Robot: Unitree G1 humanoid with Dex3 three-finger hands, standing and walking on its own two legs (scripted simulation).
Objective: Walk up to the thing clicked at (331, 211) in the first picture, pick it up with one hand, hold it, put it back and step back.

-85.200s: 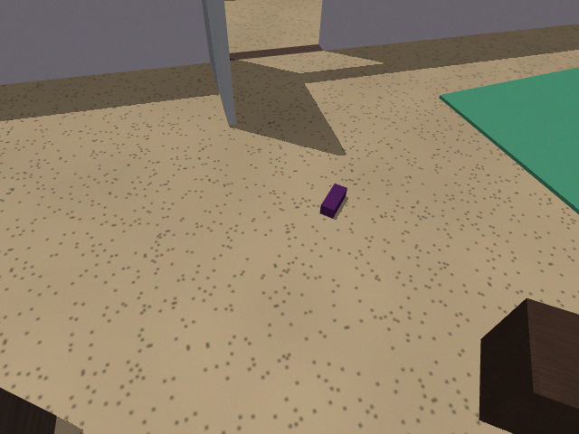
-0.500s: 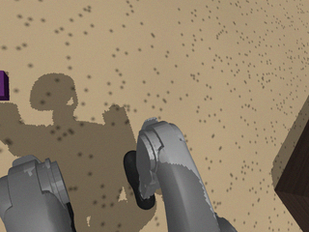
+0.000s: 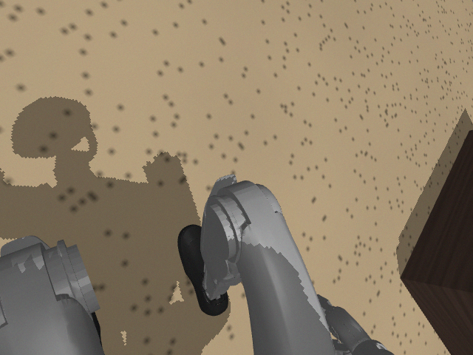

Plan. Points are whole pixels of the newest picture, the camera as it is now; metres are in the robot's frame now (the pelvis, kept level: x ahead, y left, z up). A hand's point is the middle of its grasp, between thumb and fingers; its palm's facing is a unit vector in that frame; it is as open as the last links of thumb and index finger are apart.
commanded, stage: rest palm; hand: left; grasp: from above
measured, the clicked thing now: out of the picture +0.50 +0.31 -0.28
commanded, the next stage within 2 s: close in 0.66 s
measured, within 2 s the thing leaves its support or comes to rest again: neither
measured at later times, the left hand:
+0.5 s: hand out of the picture +0.47 +0.30 -0.25, palm faces -0.49 -0.06 -0.87, open 13.6 cm
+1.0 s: hand out of the picture +0.47 +0.30 -0.25, palm faces -0.49 -0.06 -0.87, open 13.3 cm
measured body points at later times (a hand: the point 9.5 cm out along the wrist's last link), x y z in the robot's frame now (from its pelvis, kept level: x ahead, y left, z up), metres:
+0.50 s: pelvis +0.00 +0.00 +0.00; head +0.29 +0.13 +0.32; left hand +0.49 +0.30 -0.20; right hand +0.05 -0.25 -0.05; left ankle +0.06 +0.12 -0.28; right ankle +0.12 -0.13 -0.28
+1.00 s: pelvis +0.00 +0.01 +0.00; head +0.28 +0.14 +0.32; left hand +0.49 +0.30 -0.20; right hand +0.05 -0.25 -0.04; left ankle +0.06 +0.12 -0.28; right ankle +0.12 -0.13 -0.28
